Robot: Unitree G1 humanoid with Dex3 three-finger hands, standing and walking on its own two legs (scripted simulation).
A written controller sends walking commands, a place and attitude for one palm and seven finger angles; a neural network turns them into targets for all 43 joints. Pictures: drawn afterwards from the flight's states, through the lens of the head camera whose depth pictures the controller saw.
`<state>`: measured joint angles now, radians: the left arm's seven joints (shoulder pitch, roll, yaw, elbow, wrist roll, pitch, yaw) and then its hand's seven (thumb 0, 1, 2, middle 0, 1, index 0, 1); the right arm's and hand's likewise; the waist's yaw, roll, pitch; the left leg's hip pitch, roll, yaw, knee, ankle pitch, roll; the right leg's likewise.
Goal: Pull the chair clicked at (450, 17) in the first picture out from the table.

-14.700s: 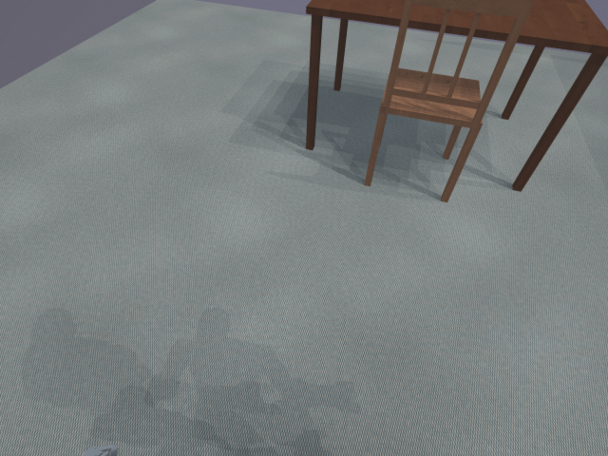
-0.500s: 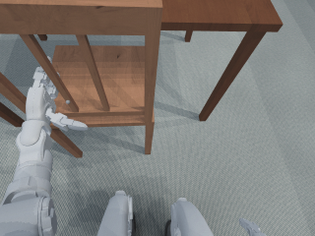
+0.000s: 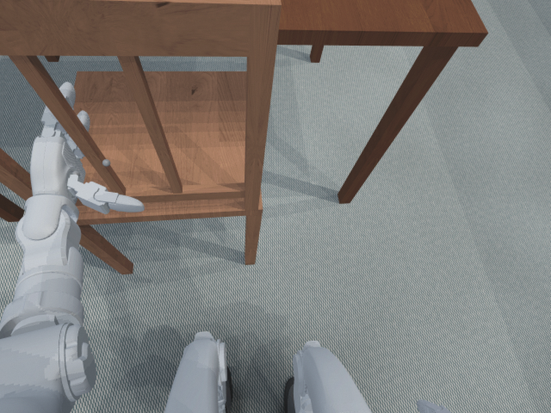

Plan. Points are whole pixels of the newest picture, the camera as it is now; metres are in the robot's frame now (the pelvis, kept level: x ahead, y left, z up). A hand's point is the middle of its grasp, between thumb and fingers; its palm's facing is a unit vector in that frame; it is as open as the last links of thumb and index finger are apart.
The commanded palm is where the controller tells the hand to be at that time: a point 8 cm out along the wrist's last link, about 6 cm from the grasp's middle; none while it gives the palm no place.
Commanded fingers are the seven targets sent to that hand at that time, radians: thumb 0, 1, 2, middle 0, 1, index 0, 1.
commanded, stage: push the fingers through the gap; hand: left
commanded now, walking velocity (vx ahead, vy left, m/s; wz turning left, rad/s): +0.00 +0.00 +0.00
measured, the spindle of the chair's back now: (84, 141) +0.48 +0.26 +0.03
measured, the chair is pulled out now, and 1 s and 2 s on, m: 0.00 0.00 0.04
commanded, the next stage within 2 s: hook a spindle and tug to test in 0.16 s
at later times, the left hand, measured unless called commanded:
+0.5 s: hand (104, 163) +0.45 +0.23 +0.02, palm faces +0.08 -1.00 -0.05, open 16.3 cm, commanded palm +0.43 +0.26 +0.03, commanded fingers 0.00 -0.50 0.30 -0.29 -0.79 -0.29 -0.79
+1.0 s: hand (105, 161) +0.46 +0.23 +0.02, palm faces +0.08 -1.00 -0.04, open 8.0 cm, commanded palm +0.43 +0.26 +0.03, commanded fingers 0.00 0.79 0.85 -0.50 -1.45 -0.50 -1.45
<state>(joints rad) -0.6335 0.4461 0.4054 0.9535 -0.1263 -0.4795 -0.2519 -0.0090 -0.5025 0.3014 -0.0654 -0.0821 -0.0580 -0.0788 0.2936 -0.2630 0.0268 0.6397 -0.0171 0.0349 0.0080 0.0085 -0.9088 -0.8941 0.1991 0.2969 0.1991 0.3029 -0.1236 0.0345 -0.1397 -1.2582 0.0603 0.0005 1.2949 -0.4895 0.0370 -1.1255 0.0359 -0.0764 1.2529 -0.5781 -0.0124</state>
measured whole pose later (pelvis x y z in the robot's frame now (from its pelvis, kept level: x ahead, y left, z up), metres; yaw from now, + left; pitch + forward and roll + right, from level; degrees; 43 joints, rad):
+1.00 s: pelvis +0.00 +0.00 +0.00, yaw +0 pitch +26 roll -5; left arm -0.63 0.44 0.40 0.96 -0.13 -0.49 -0.25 0.00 0.26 0.63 -0.49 -1.39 -0.47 -1.39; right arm 0.28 -0.26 0.03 0.63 -0.02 0.05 0.01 0.01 -0.91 -0.89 0.20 0.30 0.20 0.30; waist -0.13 0.03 -0.15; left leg -1.25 0.06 0.00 1.30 -0.50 0.04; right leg -1.12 0.04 -0.08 1.25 -0.58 -0.01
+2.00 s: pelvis +0.02 +0.00 +0.05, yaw +1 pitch +17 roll -3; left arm -0.45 0.33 0.23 0.78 -0.09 -0.22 0.01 0.01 0.78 0.83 -0.43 -1.31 -0.45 -1.45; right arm 0.25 -0.22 0.03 0.59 0.05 0.10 -0.06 0.01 -0.91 -0.89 0.20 0.30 0.20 0.30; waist -0.08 0.04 -0.05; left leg -0.92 0.04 0.02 1.05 -0.43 0.04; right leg -0.80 0.03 -0.05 1.00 -0.50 0.01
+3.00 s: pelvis -0.08 -0.01 +0.10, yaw +0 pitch +0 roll -2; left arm -0.52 0.20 0.01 1.09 -0.07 -0.24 0.09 0.01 0.74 0.83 -0.31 -1.16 -0.49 -1.45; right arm 0.17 -0.22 0.03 0.75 0.03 -0.07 -0.13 0.01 -0.91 -0.89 0.20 0.30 0.20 0.30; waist -0.03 0.03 0.18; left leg -0.50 0.05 0.05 0.61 -0.11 0.03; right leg -0.44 0.02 -0.04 0.70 -0.40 0.00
